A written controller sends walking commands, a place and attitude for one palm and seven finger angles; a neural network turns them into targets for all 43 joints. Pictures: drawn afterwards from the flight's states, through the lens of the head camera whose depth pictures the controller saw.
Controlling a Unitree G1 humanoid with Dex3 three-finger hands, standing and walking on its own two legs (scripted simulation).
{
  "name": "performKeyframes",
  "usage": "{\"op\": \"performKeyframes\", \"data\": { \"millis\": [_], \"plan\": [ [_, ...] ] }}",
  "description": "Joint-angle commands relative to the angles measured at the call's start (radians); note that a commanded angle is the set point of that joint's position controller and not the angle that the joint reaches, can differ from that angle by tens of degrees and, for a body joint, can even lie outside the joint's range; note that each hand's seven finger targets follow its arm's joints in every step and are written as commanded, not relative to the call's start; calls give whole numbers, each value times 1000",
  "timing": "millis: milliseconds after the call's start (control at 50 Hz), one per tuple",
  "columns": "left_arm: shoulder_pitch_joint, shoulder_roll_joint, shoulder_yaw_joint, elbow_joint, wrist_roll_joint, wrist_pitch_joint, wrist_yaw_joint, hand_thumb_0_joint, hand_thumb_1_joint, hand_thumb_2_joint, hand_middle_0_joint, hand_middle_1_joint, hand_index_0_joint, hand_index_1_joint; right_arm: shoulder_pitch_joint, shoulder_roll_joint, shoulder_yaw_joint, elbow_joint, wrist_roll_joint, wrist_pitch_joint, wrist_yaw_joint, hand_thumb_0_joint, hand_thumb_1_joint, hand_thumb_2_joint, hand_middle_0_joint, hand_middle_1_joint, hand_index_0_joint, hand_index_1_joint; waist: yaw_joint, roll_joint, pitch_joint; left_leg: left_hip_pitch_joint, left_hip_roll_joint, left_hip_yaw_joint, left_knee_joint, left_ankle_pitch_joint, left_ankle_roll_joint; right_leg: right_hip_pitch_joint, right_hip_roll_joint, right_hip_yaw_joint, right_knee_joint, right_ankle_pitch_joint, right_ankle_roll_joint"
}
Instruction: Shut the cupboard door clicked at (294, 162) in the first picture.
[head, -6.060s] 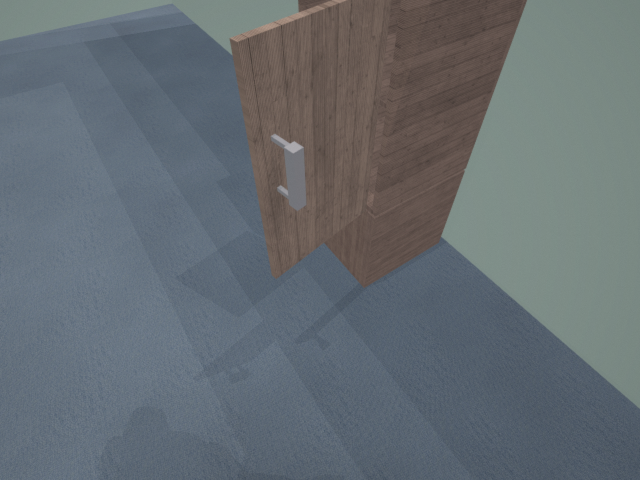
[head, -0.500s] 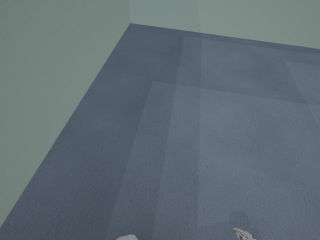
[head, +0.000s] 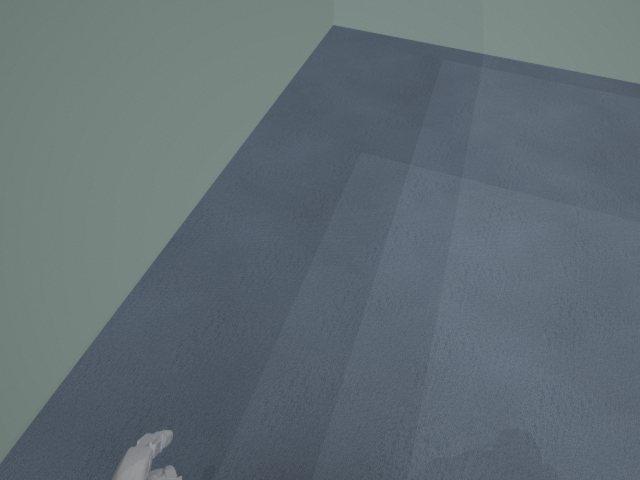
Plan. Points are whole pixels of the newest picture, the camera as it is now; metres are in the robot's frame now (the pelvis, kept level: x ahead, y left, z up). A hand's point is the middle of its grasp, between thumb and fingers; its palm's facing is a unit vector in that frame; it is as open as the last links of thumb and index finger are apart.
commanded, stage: walk to a spot facing it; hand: left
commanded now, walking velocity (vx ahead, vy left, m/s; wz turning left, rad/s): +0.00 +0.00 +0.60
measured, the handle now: out of the picture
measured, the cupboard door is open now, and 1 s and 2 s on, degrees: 100 100 100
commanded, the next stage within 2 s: none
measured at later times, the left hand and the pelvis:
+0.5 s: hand out of the picture -0.07 +0.16 -0.19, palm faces +0.38 -0.89 -0.26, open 7.4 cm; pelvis +0.02 -0.03 -0.02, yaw +20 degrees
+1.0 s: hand out of the picture +0.02 +0.16 -0.15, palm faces +0.56 -0.77 -0.28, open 7.4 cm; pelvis +0.04 -0.07 -0.01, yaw +37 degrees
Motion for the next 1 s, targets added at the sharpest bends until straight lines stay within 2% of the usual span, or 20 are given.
{"op": "performKeyframes", "data": {
  "millis": [0, 20, 40, 80, 120, 240, 400, 440, 460, 480, 500, 520, 600, 680, 780, 860, 880, 900, 920, 980],
  "plan": [
    [190, 173, 49, -31, 4, -27, 17, 0, 900, 900, -200, -300, -200, -300, -55, -146, -50, -109, 25, -12, 0, 0, -900, -900, 200, 300, 200, 300, 110, -46, -110, -206, 88, -151, 57, -204, 9, 416, -177, 177, -435, 46, -76],
    [173, 255, 59, -50, 22, -32, 21, 0, 900, 900, -200, -300, -200, -300, -64, -102, -45, -133, 26, -16, 2, 0, -900, -900, 200, 300, 200, 300, 119, -309, -78, -319, -39, 100, 336, -418, -72, 381, -458, 431, -520, 34, -184],
    [103, 231, 40, -71, 17, -29, 23, 0, 900, 900, -200, -300, -200, -300, -70, -159, -55, -129, 10, -15, 10, 0, -900, -900, 200, 300, 200, 300, 81, -218, -23, -263, 29, 103, 547, -447, -54, 187, -512, 369, -500, 127, -220],
    [5, 125, 16, -90, 7, -42, 17, 0, 900, 900, -200, -300, -200, -300, -33, -132, -52, -87, 4, 5, 23, 0, -900, -900, 200, 300, 200, 300, 17, -193, 6, -242, 66, 121, 703, -305, -73, 148, -344, 156, -432, 342, -186],
    [35, 109, 7, -81, 3, -49, 14, 0, 900, 900, -200, -300, -200, -300, -39, -123, -41, -91, 12, 8, 29, 0, -900, -900, 200, 300, 200, 300, 21, -224, -4, -254, 87, 167, 719, -259, -94, 219, -301, 14, -363, 653, -160],
    [242, 156, 18, -22, 9, -56, 17, 0, 900, 900, -200, -300, -200, -300, -206, -99, -13, -134, 16, 10, 32, 0, -900, -900, 200, 300, 200, 300, 108, -177, -31, -240, 90, 237, 501, -289, -101, 421, -334, -34, -268, 998, -147],
    [231, 190, 28, -25, 18, -48, 7, 0, 900, 900, -200, -300, -200, -300, -239, -117, 0, -159, 18, 2, 32, 0, -900, -900, 200, 300, 200, 300, 82, -228, -56, -2, 51, 317, 229, -268, -48, 339, -363, -109, -162, 1012, -150],
    [199, 201, 30, -31, 9, -46, 0, 0, 900, 900, -200, -300, -200, -300, -130, -158, -12, -138, 13, -6, 28, 0, -900, -900, 200, 300, 200, 300, 15, -191, -106, 218, 47, 305, 51, -96, -19, 231, -340, -166, 15, 912, -95],
    [179, 181, 27, -49, 2, -44, -4, 0, 900, 900, -200, -300, -200, -300, -49, -229, -31, -123, 7, -14, 24, 0, -900, -900, 200, 300, 200, 300, -32, -37, -169, 436, 191, 148, 8, 174, 47, 28, -287, -207, 206, 594, -39],
    [140, 113, 7, -96, -4, -40, -8, 0, 900, 900, -200, -300, -200, -300, 23, -340, -58, -117, 9, -20, 18, 0, -900, -900, 200, 300, 200, 300, -65, 252, -192, 533, 496, -261, -29, 633, 227, -243, -131, -188, 476, -234, 32],
    [96, 146, 10, -121, 4, -18, 4, 0, 900, 900, -200, -300, -200, -300, 43, -353, -54, -99, 22, -15, 13, 0, -900, -900, 200, 300, 200, 300, -53, 117, -200, 486, 539, -245, -26, 647, 286, -271, -139, -33, 549, -268, 17],
    [68, 137, 12, -138, 6, -14, 5, 0, 900, 900, -200, -300, -200, -300, -13, -333, -50, -123, 19, -17, 6, 0, -900, -900, 200, 300, 200, 300, -29, 29, -115, 386, 518, -189, -64, 448, 272, -289, -162, -22, 542, -209, 23],
    [131, 137, 28, -67, 16, 9, -10, 0, 900, 900, -200, -300, -200, -300, -184, -250, -22, -161, 14, -25, -8, 0, -900, -900, 200, 300, 200, 300, 62, 156, -15, 157, 306, -68, -138, 121, 143, -192, -131, -5, 475, -20, 26],
    [125, 124, 29, -71, 17, 12, -15, 0, 900, 900, -200, -300, -200, -300, -180, -259, -30, -161, 12, -22, 1, 0, -900, -900, 200, 300, 200, 300, 69, 123, -15, 92, 266, -85, -179, -114, 129, -138, -102, -24, 349, 17, 29],
    [55, 109, 24, -112, 13, -1, -12, 0, 900, 900, -200, -300, -200, -300, -135, -256, -46, -150, 5, -15, 6, 0, -900, -900, 200, 300, 200, 300, 44, 163, -28, 98, 256, -161, -151, -122, 137, -78, -61, -33, 147, -19, 23],
    [162, 111, 29, -94, 3, -23, -5, 0, 900, 900, -200, -300, -200, -300, -163, -238, -56, -167, 13, -11, 5, 0, -900, -900, 200, 300, 200, 300, 99, 126, -104, 20, 200, -163, -4, 42, 88, 207, -21, -49, -206, 123, 11],
    [206, 171, 42, -86, 10, -36, 3, 0, 900, 900, -200, -300, -200, -300, -154, -188, -50, -176, 25, -12, 9, 0, -900, -900, 200, 300, 200, 300, 121, -14, -128, -114, 129, -106, 119, -84, 33, 371, -147, 74, -362, 132, -15],
    [216, 269, 63, -88, 26, -44, 12, 0, 900, 900, -200, -300, -200, -300, -142, -110, -39, -197, 28, -15, 12, 0, -900, -900, 200, 300, 200, 300, 131, -354, -119, -282, -24, 126, 390, -428, -62, 432, -448, 366, -443, 213, -117],
    [188, 270, 54, -101, 19, -39, 16, 0, 900, 900, -200, -300, -200, -300, -154, -161, -49, -197, 19, -10, 15, 0, -900, -900, 200, 300, 200, 300, 121, -293, -96, -224, 40, 105, 608, -498, -53, 250, -542, 355, -439, 297, -190],
    [52, 158, 20, -127, 11, -40, 11, 0, 900, 900, -200, -300, -200, -300, -117, -141, -48, -137, 9, 15, 30, 0, -900, -900, 200, 300, 200, 300, 38, -255, -11, -227, 94, 134, 800, -311, -78, 158, -352, 94, -390, 370, -157]
  ]
}}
